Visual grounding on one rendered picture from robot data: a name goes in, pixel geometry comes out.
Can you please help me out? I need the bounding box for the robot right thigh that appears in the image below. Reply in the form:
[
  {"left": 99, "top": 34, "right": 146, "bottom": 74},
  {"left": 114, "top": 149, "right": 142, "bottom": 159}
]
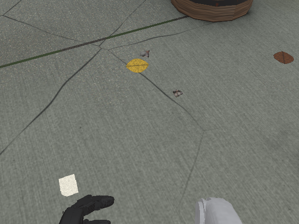
[{"left": 194, "top": 197, "right": 243, "bottom": 224}]

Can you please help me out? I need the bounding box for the left robot hand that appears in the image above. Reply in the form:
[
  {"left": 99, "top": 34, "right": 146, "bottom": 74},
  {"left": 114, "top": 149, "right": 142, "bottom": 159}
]
[{"left": 59, "top": 194, "right": 115, "bottom": 224}]

